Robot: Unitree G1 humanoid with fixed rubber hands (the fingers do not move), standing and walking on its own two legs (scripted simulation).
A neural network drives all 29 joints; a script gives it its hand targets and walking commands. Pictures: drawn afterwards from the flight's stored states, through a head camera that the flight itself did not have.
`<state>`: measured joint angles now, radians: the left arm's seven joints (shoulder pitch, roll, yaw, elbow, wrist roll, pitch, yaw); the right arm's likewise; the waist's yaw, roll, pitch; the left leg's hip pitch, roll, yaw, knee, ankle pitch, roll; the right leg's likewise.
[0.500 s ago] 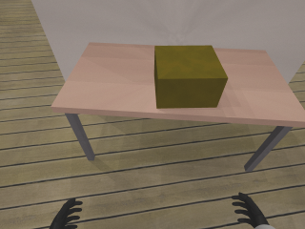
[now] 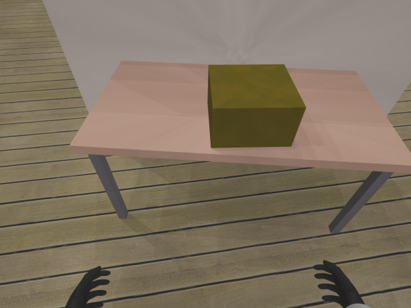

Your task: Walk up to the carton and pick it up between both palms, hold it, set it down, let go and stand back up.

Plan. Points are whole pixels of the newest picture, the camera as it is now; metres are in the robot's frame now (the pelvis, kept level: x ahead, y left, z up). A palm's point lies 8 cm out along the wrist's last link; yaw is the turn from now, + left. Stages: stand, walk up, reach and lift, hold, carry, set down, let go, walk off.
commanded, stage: stand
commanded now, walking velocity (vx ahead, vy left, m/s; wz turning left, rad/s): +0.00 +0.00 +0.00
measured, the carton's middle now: (248, 104) +0.81 -0.16 -0.08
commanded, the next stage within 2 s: walk up in 0.40 s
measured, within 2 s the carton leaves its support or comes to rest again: neither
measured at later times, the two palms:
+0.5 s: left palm out of the picture +0.14 +0.25 -0.07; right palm out of the picture +0.14 -0.27 -0.07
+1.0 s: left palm (109, 290) +0.18 +0.19 -0.06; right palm out of the picture +0.10 -0.44 -0.08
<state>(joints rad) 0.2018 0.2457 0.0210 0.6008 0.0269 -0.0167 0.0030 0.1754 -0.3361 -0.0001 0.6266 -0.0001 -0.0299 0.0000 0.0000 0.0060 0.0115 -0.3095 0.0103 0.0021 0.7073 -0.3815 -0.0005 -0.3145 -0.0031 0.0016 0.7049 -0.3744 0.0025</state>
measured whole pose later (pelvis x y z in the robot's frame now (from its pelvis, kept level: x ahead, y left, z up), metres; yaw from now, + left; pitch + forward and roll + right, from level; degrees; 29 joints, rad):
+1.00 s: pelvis +0.05 -0.11 +0.00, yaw -3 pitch -1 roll +4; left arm 0.28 0.39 0.09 0.60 0.04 -0.05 -0.06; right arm 0.39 -0.47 -0.06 0.67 0.00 -0.08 0.00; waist 0.00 -0.03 0.02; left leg -0.41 0.04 -0.05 1.07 -0.48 0.03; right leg -0.41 0.00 0.02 0.79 -0.37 -0.03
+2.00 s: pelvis +0.22 -0.14 +0.00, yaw -6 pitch -2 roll +2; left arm 0.38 0.39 0.09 0.60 0.04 -0.07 -0.03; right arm 0.38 -0.43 -0.06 0.67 0.00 -0.07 0.00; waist 0.00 -0.01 -0.01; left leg -0.41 0.01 -0.02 0.99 -0.45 0.04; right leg -0.41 -0.01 0.03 0.75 -0.31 -0.02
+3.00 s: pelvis +0.28 -0.12 -0.02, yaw -3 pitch -3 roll +0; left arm 0.37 0.39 0.08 0.60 0.04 -0.02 -0.02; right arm 0.40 -0.43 -0.06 0.68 0.00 -0.07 0.00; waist 0.00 -0.03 0.04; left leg -0.40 0.00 -0.01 0.84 -0.38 0.01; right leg -0.43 -0.02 0.01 0.93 -0.48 -0.02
